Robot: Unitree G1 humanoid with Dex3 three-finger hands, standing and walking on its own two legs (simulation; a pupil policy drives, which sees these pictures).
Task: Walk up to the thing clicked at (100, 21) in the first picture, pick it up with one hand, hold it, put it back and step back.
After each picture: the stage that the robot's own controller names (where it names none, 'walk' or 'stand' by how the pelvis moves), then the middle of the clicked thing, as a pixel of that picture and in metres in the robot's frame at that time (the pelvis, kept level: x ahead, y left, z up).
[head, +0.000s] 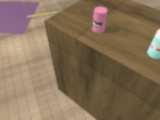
stand; (99, 20) +0.72 -0.06 +0.05
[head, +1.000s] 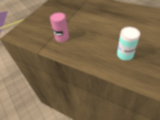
walk; (60, 27) +0.61 +0.16 +0.06
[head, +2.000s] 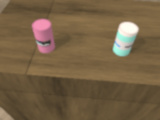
stand; (44, 36) +0.50 +0.17 +0.08
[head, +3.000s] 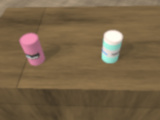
stand; (33, 49) +0.47 +0.22 +0.06
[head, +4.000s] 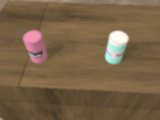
stand; (36, 47) +0.47 +0.20 +0.05
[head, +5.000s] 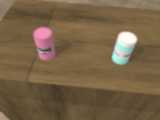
stand; (45, 44) +0.49 +0.17 +0.06
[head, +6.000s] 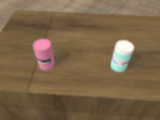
stand; (44, 55) +0.46 +0.17 +0.04
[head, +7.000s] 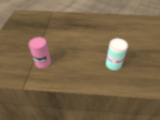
stand; (40, 53) +0.48 +0.20 +0.04
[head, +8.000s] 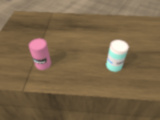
stand; (40, 54) +0.47 +0.20 +0.04
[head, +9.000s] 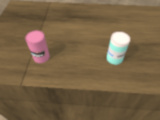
rise first; (38, 47) +0.48 +0.20 +0.05
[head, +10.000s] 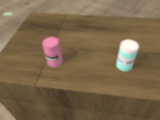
rise first; (53, 52) +0.49 +0.18 +0.05
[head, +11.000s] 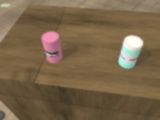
go down; (52, 47) +0.49 +0.16 +0.06
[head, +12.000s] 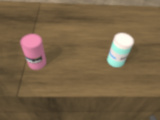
go down; (34, 52) +0.45 +0.16 +0.07
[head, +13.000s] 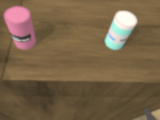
close in; (21, 29) +0.48 +0.17 +0.10
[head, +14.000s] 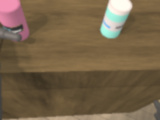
close; (13, 20) +0.50 +0.17 +0.12
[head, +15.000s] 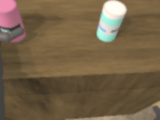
lift; (10, 21) +0.51 +0.18 +0.12
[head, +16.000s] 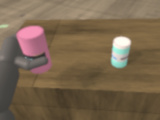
lift; (35, 50) +0.33 +0.15 +0.23
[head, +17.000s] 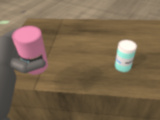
hold; (32, 51) +0.32 +0.16 +0.23
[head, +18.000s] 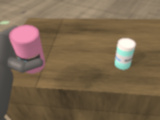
hold; (29, 50) +0.32 +0.16 +0.24
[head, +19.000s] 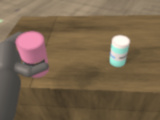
crouch; (34, 55) +0.33 +0.15 +0.21
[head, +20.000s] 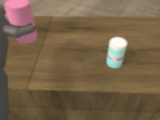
crouch; (22, 21) +0.43 +0.18 +0.25
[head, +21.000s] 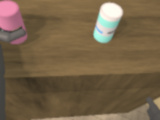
lower; (11, 23) +0.51 +0.17 +0.10
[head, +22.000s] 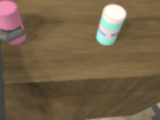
lower; (10, 24) +0.50 +0.18 +0.11
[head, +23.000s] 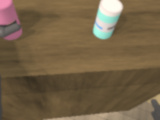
lower; (5, 18) +0.52 +0.18 +0.12
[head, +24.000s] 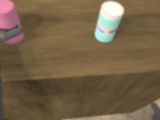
lower; (7, 22) +0.51 +0.18 +0.11
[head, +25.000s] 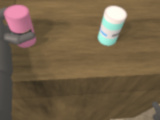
loosen; (21, 27) +0.50 +0.15 +0.11
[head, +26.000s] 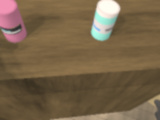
withdraw; (10, 21) +0.51 +0.17 +0.11
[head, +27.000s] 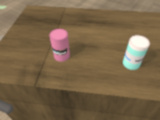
sink last; (60, 45) +0.49 +0.14 +0.08
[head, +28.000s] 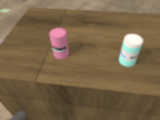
stand; (59, 44) +0.51 +0.15 +0.07
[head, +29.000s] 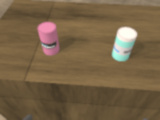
stand; (49, 39) +0.51 +0.16 +0.09
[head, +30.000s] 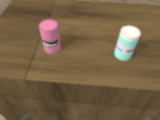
stand; (50, 37) +0.51 +0.15 +0.09
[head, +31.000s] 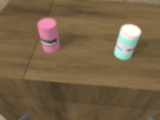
stand; (49, 36) +0.50 +0.15 +0.10
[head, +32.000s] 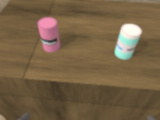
stand; (49, 35) +0.50 +0.15 +0.11
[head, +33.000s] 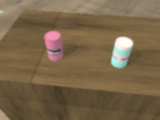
stand; (54, 46) +0.52 +0.15 +0.05
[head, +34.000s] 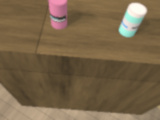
walk; (58, 12) +0.59 +0.10 +0.07
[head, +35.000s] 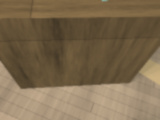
walk; out of the picture +0.78 +0.22 +0.07
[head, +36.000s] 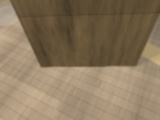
stand; out of the picture +1.10 +0.20 +0.07
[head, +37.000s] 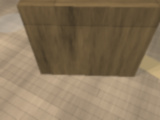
stand; out of the picture +1.11 +0.16 +0.05
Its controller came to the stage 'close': yes
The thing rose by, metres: 0.20
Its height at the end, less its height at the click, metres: +0.00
